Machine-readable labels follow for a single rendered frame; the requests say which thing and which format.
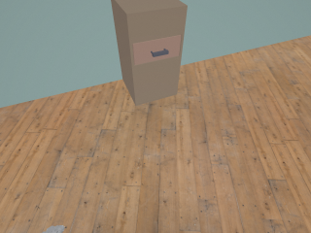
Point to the handle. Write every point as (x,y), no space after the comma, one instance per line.
(160,53)

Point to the cabinet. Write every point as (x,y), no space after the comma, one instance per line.
(138,21)

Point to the drawer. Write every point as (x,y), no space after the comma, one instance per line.
(142,50)

